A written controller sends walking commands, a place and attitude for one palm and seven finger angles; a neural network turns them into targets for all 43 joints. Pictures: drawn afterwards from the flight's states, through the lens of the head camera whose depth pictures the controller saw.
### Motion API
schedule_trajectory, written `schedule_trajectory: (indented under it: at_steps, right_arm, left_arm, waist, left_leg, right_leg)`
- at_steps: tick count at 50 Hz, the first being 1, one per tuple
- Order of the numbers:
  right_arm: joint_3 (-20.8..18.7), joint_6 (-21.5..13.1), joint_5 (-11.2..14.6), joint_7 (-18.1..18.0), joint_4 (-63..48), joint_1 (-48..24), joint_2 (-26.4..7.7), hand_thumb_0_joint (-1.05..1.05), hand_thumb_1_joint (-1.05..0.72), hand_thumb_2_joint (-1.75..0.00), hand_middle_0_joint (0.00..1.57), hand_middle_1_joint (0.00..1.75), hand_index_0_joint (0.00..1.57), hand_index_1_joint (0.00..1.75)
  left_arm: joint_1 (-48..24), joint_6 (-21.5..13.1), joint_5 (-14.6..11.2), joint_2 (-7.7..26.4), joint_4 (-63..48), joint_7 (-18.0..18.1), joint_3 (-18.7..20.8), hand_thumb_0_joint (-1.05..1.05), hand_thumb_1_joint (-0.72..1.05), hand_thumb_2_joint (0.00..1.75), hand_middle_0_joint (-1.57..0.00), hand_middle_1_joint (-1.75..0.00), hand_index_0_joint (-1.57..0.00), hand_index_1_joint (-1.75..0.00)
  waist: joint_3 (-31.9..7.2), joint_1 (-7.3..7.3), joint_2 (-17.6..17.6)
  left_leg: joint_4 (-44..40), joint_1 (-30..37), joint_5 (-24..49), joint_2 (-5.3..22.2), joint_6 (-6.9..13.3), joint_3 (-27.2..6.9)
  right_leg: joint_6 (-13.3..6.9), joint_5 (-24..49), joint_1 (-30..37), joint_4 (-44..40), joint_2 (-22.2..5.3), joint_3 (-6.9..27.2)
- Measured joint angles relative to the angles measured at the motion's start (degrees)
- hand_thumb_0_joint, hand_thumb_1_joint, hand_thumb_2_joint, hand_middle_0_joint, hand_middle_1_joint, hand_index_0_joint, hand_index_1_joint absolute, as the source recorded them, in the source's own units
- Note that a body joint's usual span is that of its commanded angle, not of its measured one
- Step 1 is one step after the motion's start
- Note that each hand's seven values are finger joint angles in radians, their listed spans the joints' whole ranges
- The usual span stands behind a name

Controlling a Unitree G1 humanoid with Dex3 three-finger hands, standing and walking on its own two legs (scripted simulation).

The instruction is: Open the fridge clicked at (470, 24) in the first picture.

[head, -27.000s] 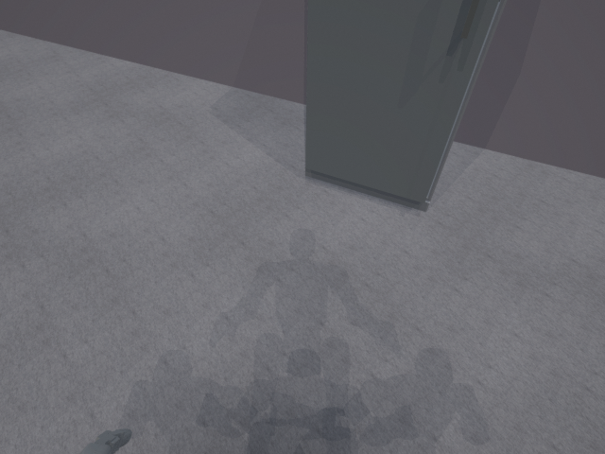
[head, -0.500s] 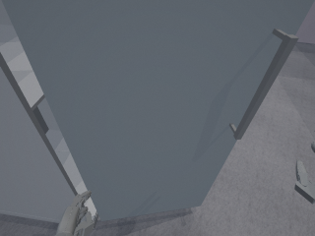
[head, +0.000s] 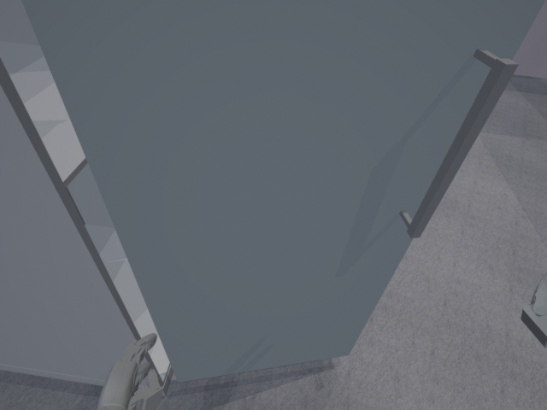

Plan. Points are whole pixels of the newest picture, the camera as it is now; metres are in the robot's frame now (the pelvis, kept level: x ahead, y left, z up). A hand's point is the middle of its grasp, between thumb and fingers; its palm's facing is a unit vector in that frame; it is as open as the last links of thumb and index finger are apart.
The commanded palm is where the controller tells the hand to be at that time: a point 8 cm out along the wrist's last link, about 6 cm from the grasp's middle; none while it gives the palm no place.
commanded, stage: step back with the hand held close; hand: right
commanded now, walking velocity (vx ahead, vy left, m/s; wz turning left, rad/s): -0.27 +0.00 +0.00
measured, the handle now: (443, 159) +0.43 -0.26 +0.19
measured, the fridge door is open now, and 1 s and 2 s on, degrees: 73 73 73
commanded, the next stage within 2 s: stop stepping back and stand still in 1.32 s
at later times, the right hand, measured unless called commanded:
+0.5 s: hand out of the picture +0.14 -0.30 +0.16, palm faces +0.46 +0.75 -0.48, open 7.4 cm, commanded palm +0.08 -0.33 +0.18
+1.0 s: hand out of the picture +0.10 -0.30 +0.16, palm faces +0.42 +0.77 -0.49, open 7.4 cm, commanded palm +0.03 -0.33 +0.18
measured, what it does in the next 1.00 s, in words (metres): walks backwards: left foot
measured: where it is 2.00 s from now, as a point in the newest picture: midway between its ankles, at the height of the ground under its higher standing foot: outside the picture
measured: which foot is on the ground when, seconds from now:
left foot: down 0.00-0.72, up 0.74-0.84, down 0.86-1.00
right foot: down 0.00-1.00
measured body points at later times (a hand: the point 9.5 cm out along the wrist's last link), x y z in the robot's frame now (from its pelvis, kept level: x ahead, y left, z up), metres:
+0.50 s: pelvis -0.06 -0.03 -0.01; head -0.04 -0.04 +0.44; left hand +0.13 +0.19 -0.08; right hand +0.11 -0.34 +0.19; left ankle -0.02 +0.12 -0.74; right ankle -0.01 -0.12 -0.74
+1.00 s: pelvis -0.11 -0.03 +0.00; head -0.05 -0.06 +0.44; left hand +0.08 +0.19 -0.09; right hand +0.07 -0.34 +0.19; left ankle -0.16 +0.10 -0.74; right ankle -0.02 -0.12 -0.74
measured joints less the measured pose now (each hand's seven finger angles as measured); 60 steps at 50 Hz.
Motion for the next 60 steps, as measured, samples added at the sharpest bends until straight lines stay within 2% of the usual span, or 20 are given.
schedule_trajectory:
  at_steps: [6,10,13,17,20,25,31,33,36,39,41,43,46,48,51,56,58,60]
  right_arm:
    - [-2.5,-4.3,-1.2,-0.3,-1.1,-1.7,-0.8,0.02,-0.89,-0.9,0.21,0.3,0.21,0.3]
    - [-1.5,-4.5,-1.4,-0.1,-3.0,2.9,-1.1,0.01,-0.89,-0.9,0.21,0.3,0.21,0.3]
    - [-1.5,-4.4,-1.4,0.0,-5.2,6.2,-2.6,0.02,-0.89,-0.9,0.21,0.3,0.21,0.3]
    - [-3.6,-5.0,-1.3,-0.4,-8.1,7.3,-5.2,0.02,-0.88,-0.9,0.22,0.3,0.21,0.31]
    - [-5.4,-6.1,-1.5,-0.9,-9.0,6.2,-5.8,0.02,-0.88,-0.9,0.22,0.3,0.21,0.31]
    - [-6.3,-7.4,-2.0,-1.4,-7.8,4.0,-3.8,0.02,-0.89,-0.9,0.21,0.3,0.21,0.3]
    - [-3.8,-7.9,-2.4,-1.6,-6.1,3.2,-0.6,0.01,-0.89,-0.9,0.21,0.3,0.21,0.3]
    - [-2.8,-8.0,-2.4,-1.8,-6.5,2.9,-0.5,0.02,-0.89,-0.9,0.21,0.3,0.21,0.3]
    - [-2.8,-8.3,-2.6,-2.0,-7.6,2.6,-1.6,0.02,-0.89,-0.9,0.21,0.3,0.21,0.3]
    - [-4.3,-9.2,-3.8,-1.5,-7.5,1.7,-3.5,0.02,-0.88,-0.9,0.22,0.3,0.21,0.3]
    - [-5.9,-9.9,-4.2,-1.2,-7.8,1.9,-4.6,0.02,-0.88,-0.9,0.22,0.3,0.21,0.31]
    - [-8.1,-11.1,-3.9,-1.1,-8.8,3.3,-5.5,0.02,-0.88,-0.9,0.22,0.3,0.21,0.31]
    - [-9.9,-12.5,-2.7,-1.2,-9.7,5.0,-5.8,0.02,-0.89,-0.9,0.21,0.3,0.21,0.3]
    - [-8.4,-12.5,-2.4,-0.9,-9.2,3.7,-4.7,0.02,-0.89,-0.9,0.21,0.3,0.21,0.3]
    - [-5.1,-11.0,-2.0,-0.2,-9.0,1.9,-4.1,0.02,-0.89,-0.9,0.21,0.3,0.21,0.3]
    - [-3.3,-9.2,-1.2,1.1,-9.8,4.3,-5.5,0.02,-0.89,-0.9,0.21,0.3,0.21,0.3]
    - [-3.7,-9.1,-0.9,1.1,-10.5,6.2,-6.8,0.02,-0.88,-0.9,0.22,0.3,0.21,0.31]
    - [-3.9,-9.2,-0.9,0.7,-11.1,7.8,-7.6,0.02,-0.88,-0.9,0.22,0.3,0.21,0.31]
  left_arm:
    - [-2.4,3.4,0.1,0.5,-1.8,-0.7,-0.1,0.01,0.9,0.9,-0.2,-0.3,-0.2,-0.3]
    - [-2.8,5.5,-0.1,0.5,-3.9,-0.8,0.3,0.01,0.9,0.9,-0.2,-0.3,-0.2,-0.3]
    - [-2.4,6.6,-0.2,-0.1,-5.0,-0.4,0.4,0.01,0.9,0.9,-0.2,-0.3,-0.2,-0.3]
    - [-1.4,6.7,-0.3,-1.0,-5.7,0.1,0.1,0.01,0.9,0.9,-0.2,-0.29,-0.2,-0.3]
    - [-0.9,5.7,-0.2,-1.4,-5.8,0.1,-0.2,0.01,0.9,0.9,-0.2,-0.29,-0.2,-0.3]
    - [-0.7,3.8,-0.3,-1.5,-5.5,-0.3,-0.7,0.01,0.9,0.9,-0.2,-0.3,-0.2,-0.3]
    - [-0.4,2.9,0.1,-1.4,-4.1,-0.8,-0.7,0.01,0.9,0.9,-0.2,-0.3,-0.21,-0.3]
    - [-0.4,2.8,0.3,-1.1,-3.6,-0.8,-0.7,0.01,0.9,0.9,-0.2,-0.3,-0.21,-0.3]
    - [-0.5,2.5,0.3,-0.8,-3.5,-0.5,-0.5,0.01,0.9,0.9,-0.2,-0.3,-0.21,-0.3]
    - [0.5,1.6,0.4,-1.2,-3.9,0.0,0.1,0.01,0.9,0.9,-0.2,-0.3,-0.21,-0.3]
    - [1.8,0.9,0.4,-1.5,-4.1,-0.3,0.4,0.01,0.9,0.9,-0.2,-0.3,-0.2,-0.3]
    - [2.5,0.0,0.5,-1.7,-3.9,-0.7,0.3,0.01,0.9,0.9,-0.2,-0.3,-0.2,-0.3]
    - [0.9,-1.2,0.7,-1.9,-3.0,-1.3,0.1,0.01,0.9,0.9,-0.2,-0.3,-0.2,-0.3]
    - [-1.5,-1.2,0.7,-1.4,-2.0,-1.4,0.1,0.01,0.9,0.9,-0.2,-0.3,-0.2,-0.3]
    - [-4.5,0.1,0.3,-1.3,-1.8,-1.5,0.0,0.01,0.9,0.9,-0.2,-0.3,-0.21,-0.3]
    - [-6.3,2.6,-0.3,-2.1,-4.5,-1.4,0.0,0.01,0.9,0.9,-0.2,-0.3,-0.21,-0.3]
    - [-5.5,3.4,-0.5,-2.5,-5.0,-1.2,0.3,0.01,0.9,0.9,-0.2,-0.3,-0.21,-0.3]
    - [-3.8,3.9,-0.5,-2.5,-4.3,-1.1,0.7,0.01,0.9,0.9,-0.2,-0.3,-0.21,-0.3]
  waist:
    - [1.3,1.87,0.4]
    - [2.0,3.4,1.4]
    - [2.6,3.87,2.7]
    - [3.1,3.37,4.4]
    - [3.1,2.81,4.8]
    - [2.4,2.37,3.6]
    - [1.1,2.13,3.4]
    - [1.3,2.38,4.0]
    - [2.4,3.1,4.9]
    - [2.9,4.6,4.5]
    - [1.8,5.0,3.7]
    - [0.5,4.36,3.6]
    - [0.7,2.51,4.1]
    - [2.9,1.63,2.7]
    - [5.2,0.92,2.1]
    - [4.7,2.74,2.0]
    - [3.2,3.57,2.9]
    - [0.8,3.57,4.9]
  left_leg:
    - [0.0,-4.2,1.8,-0.3,-0.4,-0.2]
    - [0.2,-6.8,2.8,0.5,-1.2,-1.5]
    - [0.6,-8.2,3.3,1.0,-1.7,-2.2]
    - [1.9,-9.6,3.6,1.6,-2.1,-2.3]
    - [3.6,-10.8,3.6,1.7,-1.8,-2.3]
    - [5.2,-11.9,3.2,1.2,-2.4,-2.4]
    - [4.5,-13.2,4.6,0.7,-1.9,-1.9]
    - [4.4,-13.6,5.1,0.8,-2.0,-1.9]
    - [5.1,-14.1,5.0,0.7,-2.2,-2.1]
    - [11.5,-13.5,2.0,-1.8,-1.7,-3.4]
    - [13.5,-10.9,1.2,-3.7,-1.3,-3.3]
    - [10.7,-7.6,-1.4,-4.5,-1.0,-3.2]
    - [1.0,-3.7,-3.9,-4.3,-0.4,-3.7]
    - [-2.0,-3.2,-1.8,-5.1,-0.2,-4.1]
    - [-1.8,-4.1,0.4,-5.4,-0.4,-4.9]
    - [1.3,-6.4,0.5,-6.0,0.0,-5.4]
    - [2.1,-6.9,0.6,-5.7,0.1,-5.4]
    - [2.2,-7.4,0.8,-4.4,0.3,-5.8]
  right_leg:
    - [-0.4,0.4,-5.0,2.1,-0.3,-0.1]
    - [-1.3,1.4,-6.9,1.6,0.4,-1.5]
    - [-1.9,2.0,-7.9,1.5,1.0,-2.1]
    - [-2.4,2.4,-9.2,2.3,1.5,-2.2]
    - [-2.7,2.4,-10.4,3.8,1.6,-1.9]
    - [-2.7,1.8,-12.6,7.1,1.4,-0.9]
    - [-2.5,-1.2,-15.4,9.5,1.1,-0.1]
    - [-2.5,-0.5,-15.9,9.5,1.2,0.0]
    - [-3.0,4.5,-16.0,8.6,1.3,0.0]
    - [-3.6,3.9,-16.3,8.6,1.4,1.8]
    - [-3.5,4.5,-17.2,8.1,1.2,3.2]
    - [-3.3,5.2,-18.5,7.5,0.9,3.3]
    - [-2.9,6.4,-20.0,6.3,0.4,1.6]
    - [-2.5,8.0,-19.9,5.0,-0.5,1.4]
    - [-2.3,11.0,-18.7,1.8,-1.1,0.5]
    - [-2.0,13.4,-19.0,1.0,-1.9,-0.1]
    - [-1.3,7.4,-20.4,4.6,-1.2,0.6]
    - [-0.2,-1.4,-22.6,15.8,1.1,1.7]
